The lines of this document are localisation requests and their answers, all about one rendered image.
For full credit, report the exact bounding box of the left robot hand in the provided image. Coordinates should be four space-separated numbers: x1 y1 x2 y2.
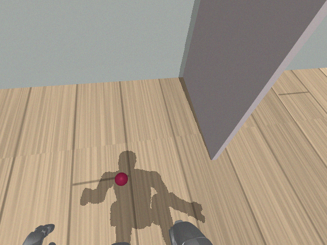
22 224 56 245

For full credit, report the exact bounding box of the ball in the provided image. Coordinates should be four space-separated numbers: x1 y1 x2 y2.
115 173 128 186

